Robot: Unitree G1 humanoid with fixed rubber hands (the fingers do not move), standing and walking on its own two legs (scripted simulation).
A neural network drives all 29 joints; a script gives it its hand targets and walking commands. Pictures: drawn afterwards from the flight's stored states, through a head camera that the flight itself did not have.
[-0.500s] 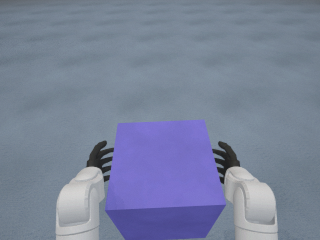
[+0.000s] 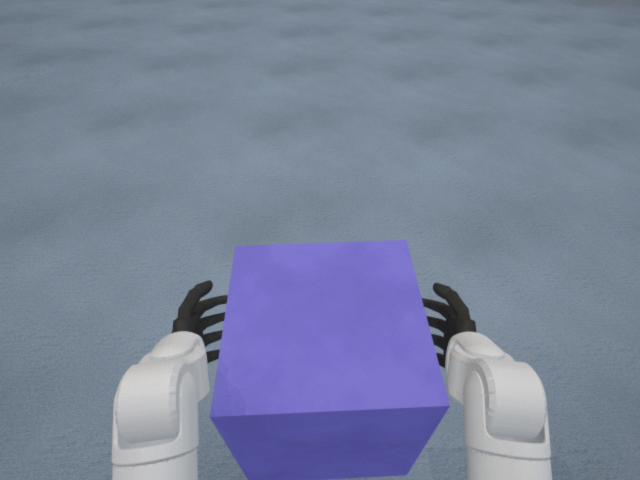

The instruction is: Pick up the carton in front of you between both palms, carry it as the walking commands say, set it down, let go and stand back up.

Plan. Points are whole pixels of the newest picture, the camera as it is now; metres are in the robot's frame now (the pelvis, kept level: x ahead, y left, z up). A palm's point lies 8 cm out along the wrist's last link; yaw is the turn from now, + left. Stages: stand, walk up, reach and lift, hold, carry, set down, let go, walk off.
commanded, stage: carry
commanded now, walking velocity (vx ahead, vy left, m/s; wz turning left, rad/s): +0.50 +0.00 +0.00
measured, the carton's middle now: (325, 366) +0.28 +0.00 +0.02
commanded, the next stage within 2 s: none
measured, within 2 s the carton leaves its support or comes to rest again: neither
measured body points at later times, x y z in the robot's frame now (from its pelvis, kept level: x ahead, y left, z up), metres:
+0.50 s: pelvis +0.33 -0.05 +0.01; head +0.33 -0.06 +0.46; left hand +0.59 +0.12 +0.07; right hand +0.61 -0.18 +0.06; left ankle +0.18 +0.08 -0.63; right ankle +0.38 -0.12 -0.73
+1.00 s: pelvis +0.63 +0.01 +0.01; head +0.67 +0.02 +0.46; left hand +0.92 +0.16 +0.07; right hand +0.92 -0.15 +0.07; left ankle +0.71 +0.08 -0.73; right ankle +0.54 -0.11 -0.68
